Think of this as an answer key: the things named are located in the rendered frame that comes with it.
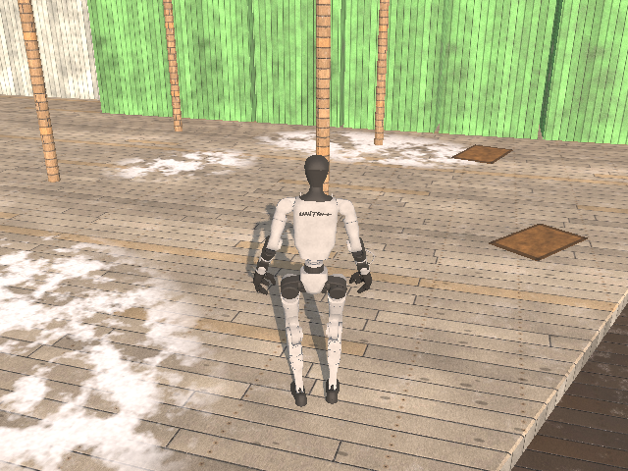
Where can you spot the left robot hand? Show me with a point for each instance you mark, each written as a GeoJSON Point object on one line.
{"type": "Point", "coordinates": [259, 279]}

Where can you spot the right robot upper arm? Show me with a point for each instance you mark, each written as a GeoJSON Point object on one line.
{"type": "Point", "coordinates": [346, 208]}

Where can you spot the right robot forearm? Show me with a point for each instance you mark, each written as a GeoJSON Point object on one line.
{"type": "Point", "coordinates": [361, 260]}

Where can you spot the right robot shin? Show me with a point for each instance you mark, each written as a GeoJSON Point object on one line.
{"type": "Point", "coordinates": [334, 352]}

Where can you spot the robot left foot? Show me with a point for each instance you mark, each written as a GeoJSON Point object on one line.
{"type": "Point", "coordinates": [300, 398]}

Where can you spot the left robot upper arm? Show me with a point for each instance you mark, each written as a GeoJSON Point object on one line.
{"type": "Point", "coordinates": [284, 207]}

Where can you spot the right robot hand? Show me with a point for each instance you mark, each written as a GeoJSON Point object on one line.
{"type": "Point", "coordinates": [367, 279]}

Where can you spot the left robot forearm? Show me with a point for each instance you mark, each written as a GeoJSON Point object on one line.
{"type": "Point", "coordinates": [265, 258]}

